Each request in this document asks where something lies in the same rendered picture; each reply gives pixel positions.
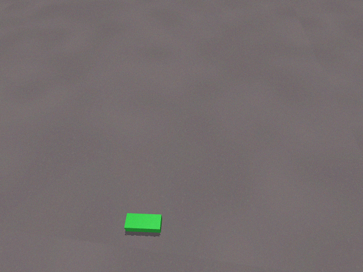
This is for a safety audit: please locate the carton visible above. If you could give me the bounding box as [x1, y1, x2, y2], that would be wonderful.
[124, 213, 162, 233]

